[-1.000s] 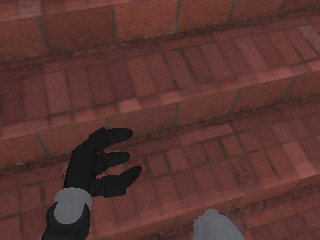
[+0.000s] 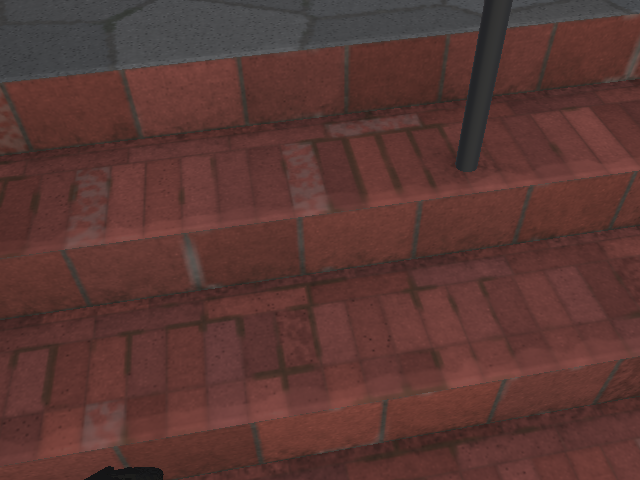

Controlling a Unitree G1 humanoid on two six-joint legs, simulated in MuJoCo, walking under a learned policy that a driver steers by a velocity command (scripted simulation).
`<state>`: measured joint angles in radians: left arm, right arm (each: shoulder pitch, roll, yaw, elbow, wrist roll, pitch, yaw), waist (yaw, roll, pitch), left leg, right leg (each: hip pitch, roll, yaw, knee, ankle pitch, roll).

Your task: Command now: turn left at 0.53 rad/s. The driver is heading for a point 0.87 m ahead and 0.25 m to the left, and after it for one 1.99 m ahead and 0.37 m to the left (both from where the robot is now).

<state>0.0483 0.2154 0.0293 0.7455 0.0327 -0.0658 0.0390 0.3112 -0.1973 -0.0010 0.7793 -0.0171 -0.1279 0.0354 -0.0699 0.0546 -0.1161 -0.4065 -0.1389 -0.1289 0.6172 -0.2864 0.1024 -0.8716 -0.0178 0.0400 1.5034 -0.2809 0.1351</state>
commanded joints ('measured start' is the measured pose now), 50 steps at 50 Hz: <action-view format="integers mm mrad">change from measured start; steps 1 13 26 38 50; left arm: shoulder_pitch -55 -11 489 431 206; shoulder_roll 69 0 -24 65 -108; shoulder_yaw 24 -8 -54 -53 -13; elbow -145 -186 214 343 88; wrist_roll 11 12 113 57 5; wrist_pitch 1 -14 -2 -50 -32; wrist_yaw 13 -33 -79 -122 -19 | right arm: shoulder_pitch -81 -166 -318 -604 -118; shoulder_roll -114 -150 -2 20 8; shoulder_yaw -32 -59 22 93 -24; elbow -102 -134 -21 -150 249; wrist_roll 34 -12 -11 -8 -11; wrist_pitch -23 84 68 206 41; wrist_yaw -15 -35 26 81 -42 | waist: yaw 71 53 178 60 159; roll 40 -66 -174 -169 63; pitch -2 -47 54 112 -10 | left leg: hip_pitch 93 -525 -1146 -629 -128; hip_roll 209 57 196 250 376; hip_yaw -256 -58 -13 272 -319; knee -98 1052 1440 911 -123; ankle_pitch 626 -105 81 -162 -418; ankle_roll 150 -177 74 120 -28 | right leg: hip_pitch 213 705 993 653 -11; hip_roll -12 -266 -372 -333 -7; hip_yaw -47 105 -38 -378 112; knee -452 -1134 -1317 -1570 474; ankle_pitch -71 544 94 256 256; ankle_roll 21 -431 -442 -367 -229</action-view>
